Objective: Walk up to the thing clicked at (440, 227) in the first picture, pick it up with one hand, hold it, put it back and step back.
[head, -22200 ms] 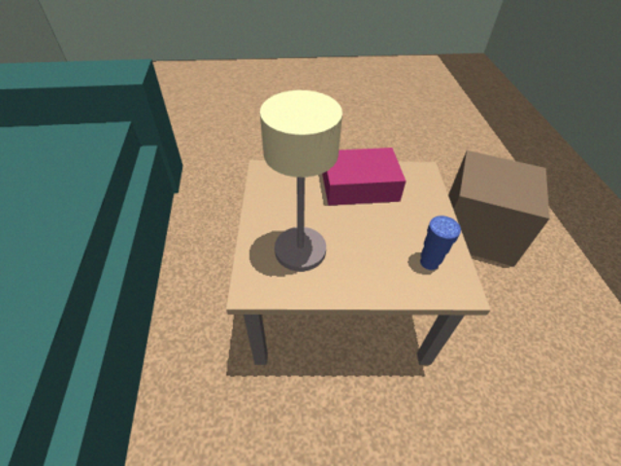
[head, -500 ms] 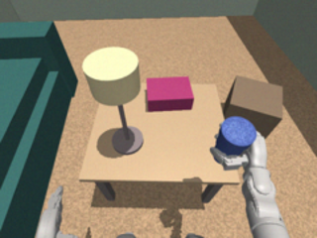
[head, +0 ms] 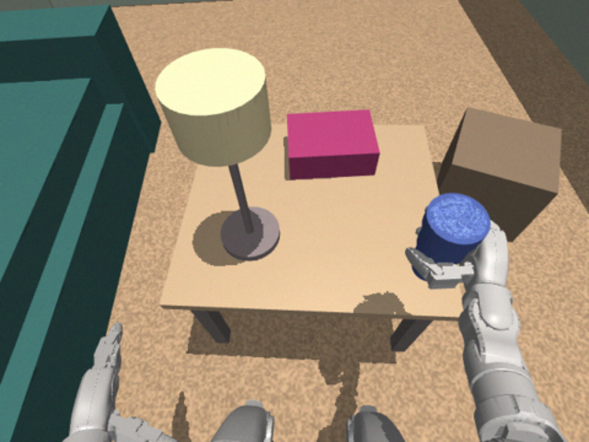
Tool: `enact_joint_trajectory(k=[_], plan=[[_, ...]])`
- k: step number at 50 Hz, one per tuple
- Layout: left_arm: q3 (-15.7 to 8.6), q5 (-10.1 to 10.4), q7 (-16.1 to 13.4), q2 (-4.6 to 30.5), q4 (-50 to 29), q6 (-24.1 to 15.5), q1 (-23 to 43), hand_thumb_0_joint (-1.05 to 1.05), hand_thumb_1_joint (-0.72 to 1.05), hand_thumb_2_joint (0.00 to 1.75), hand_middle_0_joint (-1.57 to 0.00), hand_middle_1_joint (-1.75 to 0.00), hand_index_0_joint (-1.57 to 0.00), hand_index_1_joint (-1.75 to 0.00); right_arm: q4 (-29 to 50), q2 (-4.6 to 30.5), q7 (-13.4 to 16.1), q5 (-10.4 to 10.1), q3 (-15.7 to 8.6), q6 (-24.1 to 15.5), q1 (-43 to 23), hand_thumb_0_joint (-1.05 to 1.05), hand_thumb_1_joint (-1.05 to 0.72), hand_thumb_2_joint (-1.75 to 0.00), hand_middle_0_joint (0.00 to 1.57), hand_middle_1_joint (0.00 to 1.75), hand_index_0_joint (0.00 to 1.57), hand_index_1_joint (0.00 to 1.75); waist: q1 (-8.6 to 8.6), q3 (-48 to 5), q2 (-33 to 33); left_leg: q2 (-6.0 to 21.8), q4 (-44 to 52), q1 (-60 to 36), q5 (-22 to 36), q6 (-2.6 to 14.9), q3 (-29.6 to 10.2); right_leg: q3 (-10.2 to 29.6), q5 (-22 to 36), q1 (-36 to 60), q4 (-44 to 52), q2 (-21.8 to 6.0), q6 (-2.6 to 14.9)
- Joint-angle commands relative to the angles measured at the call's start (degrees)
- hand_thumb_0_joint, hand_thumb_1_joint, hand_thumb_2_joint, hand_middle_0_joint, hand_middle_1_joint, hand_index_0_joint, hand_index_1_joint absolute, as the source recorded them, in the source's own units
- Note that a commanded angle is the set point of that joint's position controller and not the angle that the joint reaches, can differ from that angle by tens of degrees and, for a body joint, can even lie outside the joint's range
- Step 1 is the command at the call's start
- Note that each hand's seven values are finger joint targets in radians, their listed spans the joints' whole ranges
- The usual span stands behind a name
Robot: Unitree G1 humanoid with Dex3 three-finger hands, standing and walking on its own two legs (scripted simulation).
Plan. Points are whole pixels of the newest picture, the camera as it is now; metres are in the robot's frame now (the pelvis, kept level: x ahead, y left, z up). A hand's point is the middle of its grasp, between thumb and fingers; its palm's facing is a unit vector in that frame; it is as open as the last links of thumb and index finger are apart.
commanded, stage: crouch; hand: right
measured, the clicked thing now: (441, 245) +0.38 -0.18 +0.02
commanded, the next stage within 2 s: lower in 1.00 s
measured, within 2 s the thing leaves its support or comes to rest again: rests again in 1.98 s
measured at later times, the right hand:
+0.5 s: hand (422, 227) +0.46 -0.19 -0.07, palm faces +0.16 +0.99 +0.02, open 9.1 cm
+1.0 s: hand (418, 225) +0.49 -0.19 -0.11, palm faces +0.17 +0.99 +0.00, open 9.1 cm
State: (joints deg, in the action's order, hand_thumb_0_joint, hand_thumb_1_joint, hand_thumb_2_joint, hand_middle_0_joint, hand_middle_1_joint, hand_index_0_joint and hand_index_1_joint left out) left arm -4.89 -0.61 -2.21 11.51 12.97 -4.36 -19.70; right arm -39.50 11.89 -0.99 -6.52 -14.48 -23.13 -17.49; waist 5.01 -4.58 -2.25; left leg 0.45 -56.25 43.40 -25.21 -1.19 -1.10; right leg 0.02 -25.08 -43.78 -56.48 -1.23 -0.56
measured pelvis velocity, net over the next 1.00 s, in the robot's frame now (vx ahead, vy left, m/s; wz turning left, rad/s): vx -0.01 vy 0.00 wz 0.04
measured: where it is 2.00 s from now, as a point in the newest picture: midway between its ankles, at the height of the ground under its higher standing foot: outside the picture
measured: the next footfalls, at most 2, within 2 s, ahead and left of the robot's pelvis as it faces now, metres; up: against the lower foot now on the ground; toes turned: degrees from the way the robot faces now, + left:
none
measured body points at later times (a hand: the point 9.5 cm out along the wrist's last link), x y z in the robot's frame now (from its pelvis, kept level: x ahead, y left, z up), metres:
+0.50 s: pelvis -0.01 -0.01 -0.06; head +0.13 -0.05 +0.37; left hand +0.15 +0.27 -0.02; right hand +0.45 -0.24 -0.07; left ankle +0.02 +0.13 -0.68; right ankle +0.03 -0.13 -0.68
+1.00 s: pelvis -0.01 +0.00 -0.08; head +0.15 -0.05 +0.33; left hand +0.15 +0.27 -0.03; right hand +0.48 -0.25 -0.10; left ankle +0.02 +0.13 -0.68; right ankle +0.03 -0.13 -0.68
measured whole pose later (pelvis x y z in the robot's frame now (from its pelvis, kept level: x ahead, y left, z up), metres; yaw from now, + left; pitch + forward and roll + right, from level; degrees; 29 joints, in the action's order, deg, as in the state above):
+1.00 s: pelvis -0.01 +0.00 -0.08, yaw +2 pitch +28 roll +5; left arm -3.6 -5.6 2.6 15.2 -11.7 -2.7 -23.8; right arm -68.1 29.6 -3.9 1.2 -32.1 -32.6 -41.3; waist 17.8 -9.1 -0.7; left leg -2.5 -76.4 73.3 -31.1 -0.4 2.8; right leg 4.8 -33.0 -76.3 -81.1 -3.7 -1.5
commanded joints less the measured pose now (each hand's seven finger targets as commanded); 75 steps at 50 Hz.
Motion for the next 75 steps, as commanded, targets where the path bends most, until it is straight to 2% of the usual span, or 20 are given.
enact_joint_trajectory(k=[1, 3, 9, 11, 14, 17, 20, 21, 25, 27, 29, 38, 50, 52, 54, 59, 61, 64, 73, 75], plan=[[-2.84, -1.24, 0.31, 7.46, -14.00, -3.93, -0.67, 0.00, -0.53, 0.04, -0.05, -0.05, -0.06, -0.04, 9.79, 10.30, -0.69, -0.04, -2.97, -9.22, -30.49, 0.00, -0.21, -1.32, 1.27, 1.43, 1.32, 1.43, 2.69, -22.98, 3.81, -0.96, 4.49, -2.37, 12.10, 1.10, 0.01, 0.61, 7.98, 7.89, 3.08, 0.60, 1.52], [-3.40, -1.56, 0.53, 7.95, -14.92, -3.97, -1.92, 0.00, -0.53, 0.04, -0.05, -0.06, -0.06, -0.04, 6.07, 14.27, -0.75, 0.49, -6.56, -10.21, -32.75, 0.00, -0.23, -1.32, 1.27, 1.42, 1.32, 1.42, 2.87, -24.75, 6.09, -1.07, 3.03, -1.01, 12.09, 1.11, -0.24, 0.67, 8.20, 6.34, 1.28, 0.67, 1.43], [-6.02, -2.58, 1.08, 11.57, -22.16, -3.98, -2.89, 0.00, -0.53, 0.04, -0.05, -0.06, -0.06, -0.04, -0.24, 19.86, -0.78, 1.59, -10.61, -12.89, -40.00, 0.00, -0.25, -1.35, 1.31, 1.46, 1.36, 1.46, 4.65, -31.17, 8.71, -1.91, -0.93, 1.79, 13.49, 1.48, 1.01, 1.60, 11.18, 5.29, -2.55, 0.11, 1.03], [-5.60, -3.05, 1.59, 11.44, -22.85, -3.74, -4.15, 0.00, -0.53, 0.04, -0.05, -0.06, -0.06, -0.04, -5.96, 18.55, -0.98, 2.06, -10.11, -13.24, -40.47, 0.00, -0.25, -1.34, 1.30, 1.45, 1.35, 1.45, 5.97, -29.41, 8.16, -2.15, -1.72, 3.25, 12.52, 1.59, 1.46, 1.84, 10.06, 1.95, -3.66, 0.07, 1.12], [-2.50, -3.71, 2.32, 8.78, -23.52, -3.53, -4.72, 0.00, -0.53, 0.04, -0.05, -0.06, -0.06, -0.04, -9.02, 18.52, -1.34, 3.08, -10.04, -14.42, -41.72, 0.00, -0.26, -1.35, 1.30, 1.46, 1.35, 1.46, 5.48, -30.79, 12.11, -2.49, -4.23, 6.74, 12.63, 2.12, 2.07, 1.96, 12.46, 2.23, -5.19, -0.33, 0.58], [-6.45, -3.96, 2.18, 13.59, -26.92, -3.22, -4.46, 0.00, -0.54, 0.05, -0.05, -0.06, -0.06, -0.05, -7.80, 25.20, -1.51, 3.82, -14.26, -15.32, -42.54, 0.00, -0.24, -1.32, 1.28, 1.43, 1.33, 1.43, 6.48, -35.80, 13.44, -2.85, -6.18, 7.52, 14.56, 2.21, 2.85, 2.84, 16.34, 3.92, -7.08, -0.81, 0.50], [-5.96, -4.29, 2.75, 12.30, -27.02, -2.69, -5.50, 0.00, -0.53, 0.05, -0.04, -0.05, -0.05, -0.04, -10.66, 22.13, -1.72, 3.73, -13.03, -15.32, -43.13, 0.00, -0.26, -1.31, 1.29, 1.43, 1.34, 1.43, 7.44, -33.52, 14.44, -3.11, -7.10, 9.33, 14.06, 2.35, 3.25, 2.82, 16.09, 1.63, -7.92, -0.91, 0.38], [-7.28, -4.22, 2.74, 13.46, -26.71, -2.40, -6.60, 0.00, -0.53, 0.04, -0.05, -0.05, -0.06, -0.04, -11.83, 23.25, -1.57, 3.77, -13.98, -15.23, -43.61, 0.00, -0.25, -1.32, 1.29, 1.43, 1.33, 1.44, 8.35, -32.68, 13.01, -3.40, -7.11, 10.63, 13.08, 2.38, 3.62, 3.26, 14.99, 0.75, -8.11, -0.96, 0.42], [-5.48, -4.59, 3.25, 12.05, -29.65, -2.18, -6.45, 0.00, -0.54, 0.05, -0.05, -0.05, -0.06, -0.04, -10.88, 23.88, -1.27, 4.74, -13.65, -15.93, -45.38, 0.00, -0.27, -1.31, 1.29, 1.42, 1.33, 1.42, 8.85, -34.18, 14.60, -3.38, -8.08, 11.11, 12.80, 2.50, 3.51, 3.14, 13.89, -0.53, -9.53, -0.99, 0.49], [-6.74, -4.60, 3.28, 12.78, -27.96, -1.99, -7.02, 0.00, -0.54, 0.05, -0.05, -0.05, -0.05, -0.04, -10.17, 26.53, -1.11, 5.10, -15.60, -16.27, -45.75, 0.00, -0.27, -1.30, 1.29, 1.41, 1.33, 1.42, 8.98, -34.69, 16.34, -3.50, -9.47, 13.15, 13.70, 2.52, 3.72, 3.59, 16.55, 0.16, -10.59, -1.21, 0.43], [-7.37, -5.12, 3.36, 13.55, -29.64, -1.99, -6.49, 0.00, -0.53, 0.05, -0.05, -0.05, -0.05, -0.04, -9.79, 25.72, -1.09, 5.21, -14.95, -16.53, -46.78, 0.00, -0.27, -1.31, 1.29, 1.42, 1.33, 1.42, 10.46, -37.17, 17.80, -3.71, -10.14, 14.16, 14.81, 2.60, 3.82, 3.81, 19.06, 2.02, -11.93, -1.46, 0.41], [-5.74, -5.26, 3.73, 13.02, -31.73, -1.01, -6.29, 0.00, -0.54, 0.05, -0.04, -0.05, -0.05, -0.04, -11.72, 28.88, -1.75, 6.18, -16.37, -16.69, -48.25, 0.00, -0.26, -1.31, 1.29, 1.43, 1.33, 1.43, 11.17, -38.43, 19.71, -3.98, -12.13, 15.59, 15.04, 2.79, 4.17, 4.34, 19.22, -0.63, -14.19, -1.39, 0.35], [-5.67, -4.87, 3.66, 13.61, -35.99, -1.20, -6.37, 0.00, -0.52, 0.03, -0.04, -0.04, -0.06, -0.03, -14.68, 33.24, -3.12, 6.49, -18.61, -15.55, -49.28, 0.00, -0.26, -1.29, 1.27, 1.40, 1.31, 1.40, 12.34, -36.51, 19.40, -3.70, -11.87, 15.52, 11.61, 2.54, 2.96, 3.96, 10.89, -7.63, -15.96, -1.22, 0.95], [-7.36, -4.64, 3.49, 14.76, -35.71, -1.18, -7.16, 0.00, -0.52, 0.03, -0.04, -0.04, -0.05, -0.02, -14.72, 34.27, -3.23, 6.47, -19.05, -15.41, -49.78, 0.00, -0.26, -1.27, 1.27, 1.39, 1.31, 1.39, 13.18, -36.19, 18.21, -3.65, -11.58, 14.30, 11.98, 2.25, 2.38, 3.89, 9.54, -9.77, -16.62, -1.12, 1.23], [-5.74, -4.81, 3.65, 13.64, -37.45, -1.47, -6.30, 0.00, -0.52, 0.03, -0.04, -0.04, -0.05, -0.02, -13.89, 34.37, -3.34, 6.55, -19.18, -15.51, -50.18, 0.00, -0.26, -1.27, 1.27, 1.39, 1.30, 1.39, 12.86, -37.96, 17.64, -3.44, -11.45, 12.58, 12.48, 1.87, 1.50, 3.72, 9.15, -11.39, -17.74, -1.03, 1.48], [-6.81, -4.86, 3.42, 14.52, -36.32, -1.41, -7.15, 0.00, -0.53, 0.04, -0.04, -0.05, -0.05, -0.04, -17.91, 33.32, -3.72, 6.92, -18.56, -15.36, -47.46, 0.00, -0.24, -1.28, 1.27, 1.40, 1.31, 1.40, 14.07, -34.76, 19.50, -4.11, -13.95, 18.24, 13.92, 2.43, 3.55, 4.54, 13.64, -9.42, -18.06, -1.54, 1.08], [-7.62, -5.10, 3.40, 15.50, -37.72, -1.40, -5.82, 0.00, -0.53, 0.03, -0.04, -0.04, -0.05, -0.04, -17.10, 35.78, -3.35, 6.95, -20.64, -16.11, -48.29, 0.00, -0.24, -1.28, 1.27, 1.41, 1.31, 1.41, 14.08, -35.82, 18.28, -4.24, -14.62, 18.59, 13.60, 2.43, 3.73, 4.87, 12.91, -10.65, -18.91, -1.61, 1.20], [-5.98, -5.47, 3.90, 13.79, -38.12, -1.64, -7.28, 0.00, -0.54, 0.04, -0.04, -0.05, -0.05, -0.04, -17.81, 35.19, -3.94, 7.17, -20.07, -16.92, -48.62, 0.00, -0.24, -1.28, 1.27, 1.40, 1.31, 1.40, 14.43, -36.75, 21.05, -4.32, -16.05, 20.17, 14.47, 2.44, 3.65, 4.78, 14.86, -10.27, -20.61, -1.81, 1.19], [-10.32, -5.34, 3.93, 17.67, -41.77, -2.21, -7.60, 0.00, -0.53, 0.04, -0.05, -0.05, -0.05, -0.05, -13.90, 38.86, -3.73, 7.65, -21.63, -17.82, -51.06, 0.00, -0.27, -1.31, 1.28, 1.42, 1.32, 1.42, 16.41, -40.49, 25.35, -4.61, -18.66, 24.58, 11.09, 2.87, 4.61, 5.56, 13.92, -7.94, -22.46, -2.16, 0.51], [-9.53, -5.39, 4.12, 16.63, -40.66, -2.08, -8.88, 0.00, -0.53, 0.04, -0.05, -0.05, -0.05, -0.05, -14.55, 38.76, -3.62, 7.71, -21.68, -17.60, -50.23, 0.00, -0.27, -1.31, 1.28, 1.43, 1.32, 1.43, 16.12, -39.07, 25.38, -4.72, -18.98, 25.43, 10.74, 2.83, 4.64, 5.47, 13.07, -9.65, -22.99, -2.14, 0.57]])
